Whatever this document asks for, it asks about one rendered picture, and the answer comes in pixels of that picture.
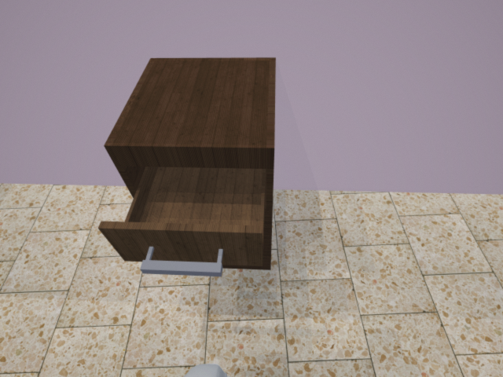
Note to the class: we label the cabinet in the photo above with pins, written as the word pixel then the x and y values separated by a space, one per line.
pixel 200 112

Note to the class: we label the drawer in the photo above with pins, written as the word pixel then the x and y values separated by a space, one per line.
pixel 188 213

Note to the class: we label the handle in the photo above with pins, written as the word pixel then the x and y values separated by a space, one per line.
pixel 149 266

